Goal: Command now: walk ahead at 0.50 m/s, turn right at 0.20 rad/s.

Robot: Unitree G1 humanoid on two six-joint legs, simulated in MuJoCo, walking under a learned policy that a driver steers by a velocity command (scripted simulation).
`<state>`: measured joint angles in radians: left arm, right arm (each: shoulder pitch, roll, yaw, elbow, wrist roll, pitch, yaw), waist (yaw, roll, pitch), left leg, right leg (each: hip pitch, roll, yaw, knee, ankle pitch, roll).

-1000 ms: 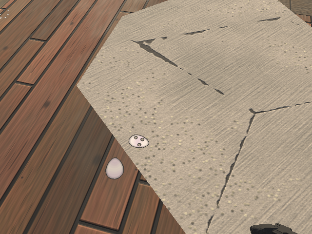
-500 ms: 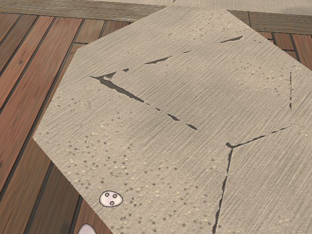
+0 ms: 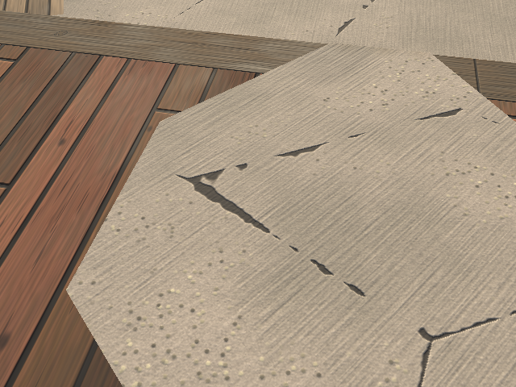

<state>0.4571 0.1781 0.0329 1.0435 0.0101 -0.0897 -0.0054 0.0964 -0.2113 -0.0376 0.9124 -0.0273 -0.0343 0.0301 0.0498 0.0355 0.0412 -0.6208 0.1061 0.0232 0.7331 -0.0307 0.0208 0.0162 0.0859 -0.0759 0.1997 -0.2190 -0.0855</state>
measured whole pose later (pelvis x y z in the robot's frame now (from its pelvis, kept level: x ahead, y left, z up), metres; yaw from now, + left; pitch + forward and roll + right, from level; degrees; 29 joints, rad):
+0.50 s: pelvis +0.23 +0.03 +0.00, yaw -15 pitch +0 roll +1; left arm 0.13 0.24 0.07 0.86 0.03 0.00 -0.04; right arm 0.33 -0.20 -0.05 0.97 -0.01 -0.09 -0.02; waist -0.01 -0.04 0.08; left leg -0.09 0.01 0.24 0.33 -0.24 0.04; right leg -0.60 -0.06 -0.05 0.82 -0.09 -0.05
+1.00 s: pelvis +0.30 -0.01 -0.01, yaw -24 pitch +0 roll +1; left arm 0.20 0.20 0.04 0.88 0.03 0.01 0.01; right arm 0.23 -0.22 -0.05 0.91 -0.02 0.06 -0.03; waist 0.01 0.02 0.03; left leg -0.37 0.04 -0.01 0.79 -0.41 0.00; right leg -0.30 0.08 -0.04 0.38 -0.08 -0.11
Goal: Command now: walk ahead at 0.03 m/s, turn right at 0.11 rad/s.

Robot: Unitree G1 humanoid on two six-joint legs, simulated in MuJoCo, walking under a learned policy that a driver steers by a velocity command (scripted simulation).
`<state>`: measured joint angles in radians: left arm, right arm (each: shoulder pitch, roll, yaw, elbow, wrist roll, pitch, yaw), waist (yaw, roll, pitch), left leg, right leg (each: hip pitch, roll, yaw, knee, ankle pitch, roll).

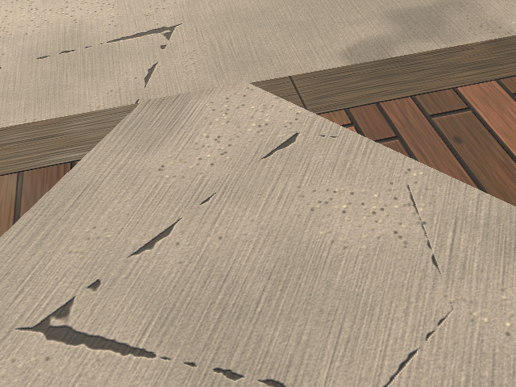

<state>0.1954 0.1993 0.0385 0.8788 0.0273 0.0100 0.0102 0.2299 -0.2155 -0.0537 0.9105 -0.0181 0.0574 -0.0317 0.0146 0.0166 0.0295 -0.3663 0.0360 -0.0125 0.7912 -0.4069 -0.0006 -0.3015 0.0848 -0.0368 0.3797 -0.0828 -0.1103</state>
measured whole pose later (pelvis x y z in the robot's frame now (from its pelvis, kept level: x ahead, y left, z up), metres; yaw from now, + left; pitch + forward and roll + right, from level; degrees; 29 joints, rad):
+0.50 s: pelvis +0.02 +0.03 +0.00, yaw +0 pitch -1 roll +0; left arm 0.26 0.18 0.01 1.10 0.01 0.00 0.02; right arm 0.30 -0.15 -0.01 1.06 -0.01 -0.02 -0.04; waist 0.02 0.00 0.02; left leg -0.09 -0.03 0.02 0.38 -0.27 0.04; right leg -0.23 0.05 -0.01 0.36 -0.10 -0.05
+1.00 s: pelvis +0.04 +0.04 +0.00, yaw +0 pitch -1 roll -1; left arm 0.26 0.14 0.00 1.18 0.01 0.00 0.04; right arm 0.34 -0.13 0.01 1.14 -0.01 -0.02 -0.05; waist 0.01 0.01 0.03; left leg -0.05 -0.03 0.01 0.37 -0.30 0.05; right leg -0.20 0.05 0.00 0.38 -0.15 -0.04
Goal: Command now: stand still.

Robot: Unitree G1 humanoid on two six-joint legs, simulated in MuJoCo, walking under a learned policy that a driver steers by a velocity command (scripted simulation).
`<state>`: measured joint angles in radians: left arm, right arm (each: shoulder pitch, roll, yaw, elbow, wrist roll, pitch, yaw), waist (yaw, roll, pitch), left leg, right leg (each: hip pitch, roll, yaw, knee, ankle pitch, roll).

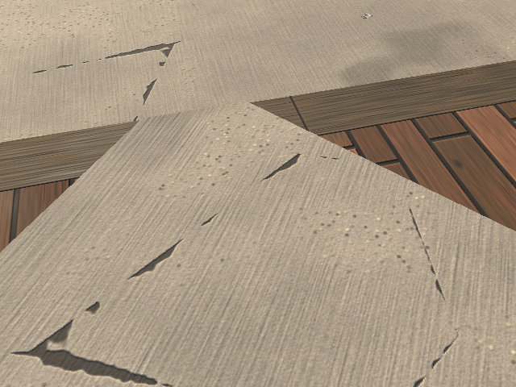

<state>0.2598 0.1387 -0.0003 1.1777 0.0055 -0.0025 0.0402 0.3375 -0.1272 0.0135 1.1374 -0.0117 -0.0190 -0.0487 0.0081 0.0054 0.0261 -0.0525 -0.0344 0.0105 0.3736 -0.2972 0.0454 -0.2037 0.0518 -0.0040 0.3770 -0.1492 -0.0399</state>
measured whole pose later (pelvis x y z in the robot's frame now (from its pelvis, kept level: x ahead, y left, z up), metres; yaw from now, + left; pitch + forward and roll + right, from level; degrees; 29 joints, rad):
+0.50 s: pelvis +0.01 +0.01 +0.00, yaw +0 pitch -1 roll -1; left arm 0.28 0.13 -0.01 1.20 0.00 0.00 0.05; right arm 0.36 -0.11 0.02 1.15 -0.01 -0.02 -0.05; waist 0.01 0.00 0.02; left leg -0.04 -0.05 0.01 0.36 -0.31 0.06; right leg -0.20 0.04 0.00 0.39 -0.17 -0.02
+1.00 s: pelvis +0.02 +0.03 +0.00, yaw +0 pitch -1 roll -1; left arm 0.30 0.12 -0.02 1.20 0.00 0.00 0.05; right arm 0.39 -0.11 0.03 1.15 -0.01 -0.03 -0.05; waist 0.00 0.00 0.02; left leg -0.02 -0.07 0.02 0.35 -0.31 0.08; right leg -0.20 0.01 0.01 0.41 -0.20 0.00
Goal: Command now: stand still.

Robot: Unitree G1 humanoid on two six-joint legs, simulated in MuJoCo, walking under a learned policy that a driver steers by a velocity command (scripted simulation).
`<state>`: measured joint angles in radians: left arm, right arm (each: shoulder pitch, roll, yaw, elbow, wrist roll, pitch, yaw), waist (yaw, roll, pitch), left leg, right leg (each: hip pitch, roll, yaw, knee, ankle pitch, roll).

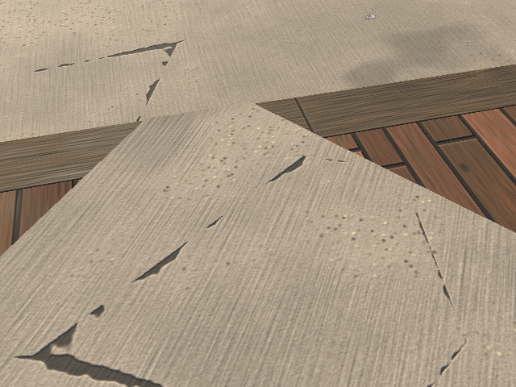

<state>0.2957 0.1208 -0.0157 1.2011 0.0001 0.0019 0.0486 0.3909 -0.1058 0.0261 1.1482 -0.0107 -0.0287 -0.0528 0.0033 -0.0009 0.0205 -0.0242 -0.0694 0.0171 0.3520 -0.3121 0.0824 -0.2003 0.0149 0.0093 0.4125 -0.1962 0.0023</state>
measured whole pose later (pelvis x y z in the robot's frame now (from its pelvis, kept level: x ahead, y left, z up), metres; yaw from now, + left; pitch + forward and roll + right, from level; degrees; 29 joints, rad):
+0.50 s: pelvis +0.13 -0.05 -0.03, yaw +0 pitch +0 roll -1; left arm 0.11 0.20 0.06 0.97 0.02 -0.07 -0.01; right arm 0.57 -0.18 -0.02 1.17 -0.01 -0.08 -0.02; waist -0.03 0.04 0.06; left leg 0.01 0.00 0.00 0.69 -0.52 0.05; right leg -0.42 0.02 -0.12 0.63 -0.21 -0.09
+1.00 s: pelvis +0.40 -0.06 -0.02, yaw -1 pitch +1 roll -1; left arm 0.52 0.15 0.02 1.11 0.02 -0.10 0.02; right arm 0.00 -0.17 -0.04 0.89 -0.02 -0.07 0.02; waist 0.05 0.01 0.07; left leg -0.49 -0.01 0.11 0.52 -0.10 0.13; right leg 0.16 0.05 -0.07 0.29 -0.44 -0.05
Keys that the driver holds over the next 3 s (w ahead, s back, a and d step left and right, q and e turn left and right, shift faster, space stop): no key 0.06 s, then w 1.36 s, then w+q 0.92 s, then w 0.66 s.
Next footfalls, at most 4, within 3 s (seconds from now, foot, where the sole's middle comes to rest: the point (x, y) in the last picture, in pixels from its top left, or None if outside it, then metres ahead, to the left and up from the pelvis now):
0.46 right None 0.24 -0.14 -0.78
1.00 left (259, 364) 0.58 0.02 -0.78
1.56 right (318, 265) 0.89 -0.16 -0.78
2.12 left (247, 207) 1.12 0.06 -0.78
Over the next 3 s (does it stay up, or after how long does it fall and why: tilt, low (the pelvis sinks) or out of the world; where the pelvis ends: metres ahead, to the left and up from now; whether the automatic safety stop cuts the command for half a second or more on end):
stays up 1.44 0.14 0.01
